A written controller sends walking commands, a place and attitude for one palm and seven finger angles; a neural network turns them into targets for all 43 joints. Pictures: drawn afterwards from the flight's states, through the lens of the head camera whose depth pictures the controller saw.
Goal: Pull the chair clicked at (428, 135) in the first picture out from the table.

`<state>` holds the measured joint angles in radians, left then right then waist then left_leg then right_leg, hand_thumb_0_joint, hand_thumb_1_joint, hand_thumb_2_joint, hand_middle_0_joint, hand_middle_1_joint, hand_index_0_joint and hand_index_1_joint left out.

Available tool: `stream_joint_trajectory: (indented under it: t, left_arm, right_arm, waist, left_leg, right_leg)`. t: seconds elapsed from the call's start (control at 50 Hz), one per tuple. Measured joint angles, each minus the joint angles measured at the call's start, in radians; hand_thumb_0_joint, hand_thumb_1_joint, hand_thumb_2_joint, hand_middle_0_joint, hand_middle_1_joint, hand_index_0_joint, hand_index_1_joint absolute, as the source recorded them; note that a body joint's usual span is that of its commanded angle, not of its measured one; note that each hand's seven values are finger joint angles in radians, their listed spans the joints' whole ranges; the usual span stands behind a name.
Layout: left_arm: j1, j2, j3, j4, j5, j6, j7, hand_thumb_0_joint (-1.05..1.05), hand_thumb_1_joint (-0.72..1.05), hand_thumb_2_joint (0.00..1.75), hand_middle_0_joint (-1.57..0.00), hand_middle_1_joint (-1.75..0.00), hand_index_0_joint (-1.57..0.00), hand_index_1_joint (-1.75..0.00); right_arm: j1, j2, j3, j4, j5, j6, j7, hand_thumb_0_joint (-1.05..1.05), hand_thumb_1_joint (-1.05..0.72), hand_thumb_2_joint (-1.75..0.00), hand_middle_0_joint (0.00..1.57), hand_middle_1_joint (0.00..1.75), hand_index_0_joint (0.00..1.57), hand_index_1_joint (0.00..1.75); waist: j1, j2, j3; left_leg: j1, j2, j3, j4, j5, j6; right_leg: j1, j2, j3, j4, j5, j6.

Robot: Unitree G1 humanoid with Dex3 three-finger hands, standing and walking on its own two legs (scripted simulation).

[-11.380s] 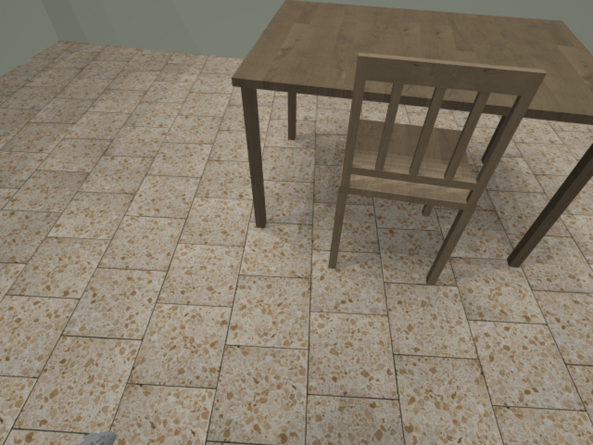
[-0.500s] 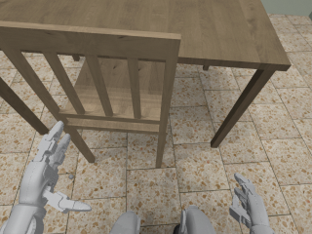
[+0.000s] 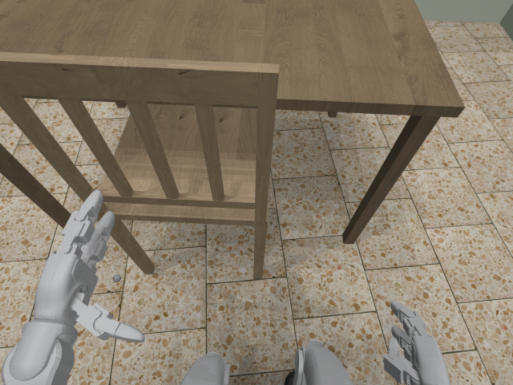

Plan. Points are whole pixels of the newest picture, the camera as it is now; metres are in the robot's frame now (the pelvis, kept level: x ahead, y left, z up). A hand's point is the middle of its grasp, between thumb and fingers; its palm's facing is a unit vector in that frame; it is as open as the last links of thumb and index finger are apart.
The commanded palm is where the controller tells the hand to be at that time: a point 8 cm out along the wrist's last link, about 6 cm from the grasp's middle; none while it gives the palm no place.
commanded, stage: raise the hand toward the chair's back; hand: left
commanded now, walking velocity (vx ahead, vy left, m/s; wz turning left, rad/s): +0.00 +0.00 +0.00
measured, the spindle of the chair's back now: (157, 156) +0.50 +0.22 +0.01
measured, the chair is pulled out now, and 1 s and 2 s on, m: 0.00 0.00 0.00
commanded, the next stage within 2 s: aim the fingers beside a spindle in 0.32 s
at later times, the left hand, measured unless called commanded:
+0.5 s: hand (116, 292) +0.23 +0.20 +0.05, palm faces +0.02 -1.00 -0.07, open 17.0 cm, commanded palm +0.22 +0.25 +0.06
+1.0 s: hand (132, 254) +0.29 +0.20 +0.03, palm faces +0.01 -1.00 -0.05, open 17.0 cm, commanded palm +0.27 +0.26 +0.04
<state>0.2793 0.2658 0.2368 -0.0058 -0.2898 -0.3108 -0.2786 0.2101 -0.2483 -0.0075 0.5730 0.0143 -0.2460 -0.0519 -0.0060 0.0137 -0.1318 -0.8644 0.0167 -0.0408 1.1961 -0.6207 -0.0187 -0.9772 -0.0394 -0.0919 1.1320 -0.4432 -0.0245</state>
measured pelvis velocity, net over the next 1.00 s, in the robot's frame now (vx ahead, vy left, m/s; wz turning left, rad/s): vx -0.01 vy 0.00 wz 0.00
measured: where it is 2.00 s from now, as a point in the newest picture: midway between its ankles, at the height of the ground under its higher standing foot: outside the picture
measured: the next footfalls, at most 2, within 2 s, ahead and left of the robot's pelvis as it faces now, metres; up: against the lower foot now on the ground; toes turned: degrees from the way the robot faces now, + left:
none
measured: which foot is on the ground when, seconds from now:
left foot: down 0.00-1.00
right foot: down 0.00-1.00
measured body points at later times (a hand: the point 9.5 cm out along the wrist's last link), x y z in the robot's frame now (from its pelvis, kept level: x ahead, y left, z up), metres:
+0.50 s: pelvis -0.01 +0.00 +0.00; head +0.06 +0.00 +0.44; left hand +0.23 +0.25 +0.06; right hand +0.18 -0.24 -0.08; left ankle -0.02 +0.13 -0.64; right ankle +0.06 -0.11 -0.64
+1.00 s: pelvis -0.01 +0.00 -0.01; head +0.09 +0.00 +0.43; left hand +0.29 +0.26 +0.03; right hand +0.16 -0.24 -0.10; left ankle -0.02 +0.13 -0.64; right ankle +0.06 -0.11 -0.64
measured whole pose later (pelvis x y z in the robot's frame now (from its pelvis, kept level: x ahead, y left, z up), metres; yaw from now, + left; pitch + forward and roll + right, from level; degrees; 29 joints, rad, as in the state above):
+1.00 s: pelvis -0.01 +0.00 -0.01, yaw +0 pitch +19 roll -1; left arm 0.03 0.26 0.25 0.23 -0.25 -0.34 -0.27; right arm 0.20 -0.26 0.01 0.60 0.00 -0.26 -0.05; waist -0.01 0.01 -0.13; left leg -0.95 0.01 -0.03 1.25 -0.62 -0.01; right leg -1.07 -0.05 -0.08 1.18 -0.44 -0.02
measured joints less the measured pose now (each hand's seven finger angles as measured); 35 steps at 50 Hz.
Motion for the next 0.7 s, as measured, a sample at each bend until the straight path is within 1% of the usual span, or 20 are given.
stream_joint_trajectory:
  t: [0.1, 0.24, 0.5, 0.6, 0.7]
  left_arm:
    - [0.002, -0.004, -0.002, 0.014, 0.002, -0.014, 0.007, -0.02, -0.50, 0.30, -0.06, -0.08, -0.06, -0.08]
    - [0.000, -0.008, -0.005, 0.022, 0.004, -0.031, 0.007, -0.02, -0.50, 0.30, -0.06, -0.08, -0.06, -0.08]
    - [-0.010, -0.009, -0.015, 0.029, 0.005, -0.025, 0.002, -0.02, -0.50, 0.30, -0.06, -0.08, -0.06, -0.08]
    - [-0.066, -0.015, -0.027, 0.064, 0.017, -0.032, 0.007, -0.02, -0.50, 0.30, -0.06, -0.08, -0.06, -0.08]
    - [-0.135, -0.010, -0.023, 0.112, 0.029, -0.019, 0.008, -0.02, -0.50, 0.30, -0.06, -0.08, -0.06, -0.08]
  right_arm:
    - [0.001, -0.005, -0.003, -0.001, 0.001, -0.004, 0.001, 0.01, -0.90, -0.90, 0.20, 0.29, 0.20, 0.30]
    - [-0.008, -0.002, 0.003, 0.000, 0.001, -0.011, 0.001, 0.01, -0.90, -0.90, 0.20, 0.29, 0.20, 0.30]
    - [-0.013, 0.003, 0.019, -0.008, 0.004, -0.027, -0.006, 0.01, -0.90, -0.90, 0.20, 0.30, 0.20, 0.30]
    - [-0.016, -0.004, 0.022, 0.002, 0.000, -0.037, -0.009, 0.01, -0.90, -0.90, 0.20, 0.30, 0.20, 0.30]
    - [-0.022, -0.005, 0.023, 0.010, -0.004, -0.032, -0.009, 0.01, -0.90, -0.90, 0.20, 0.30, 0.20, 0.30]
  waist:
    - [-0.002, -0.001, 0.000]
    - [0.003, 0.000, 0.004]
    - [0.012, 0.006, 0.009]
    - [0.014, 0.003, 0.006]
    - [0.006, -0.002, 0.008]
  left_leg:
    - [0.001, 0.001, 0.003, 0.000, 0.004, -0.002]
    - [-0.005, 0.000, 0.003, 0.009, 0.008, -0.004]
    - [-0.015, -0.005, 0.001, 0.019, 0.013, -0.001]
    - [-0.039, -0.009, 0.000, 0.033, 0.012, 0.000]
    - [-0.057, -0.008, 0.002, 0.043, 0.008, 0.001]
  right_leg:
    - [-0.002, 0.001, 0.003, 0.003, 0.003, -0.003]
    - [-0.008, 0.000, 0.004, 0.012, 0.007, -0.005]
    - [-0.014, -0.004, 0.003, 0.017, 0.014, -0.003]
    - [-0.037, -0.008, 0.003, 0.029, 0.013, -0.002]
    - [-0.057, -0.007, 0.006, 0.039, 0.012, -0.001]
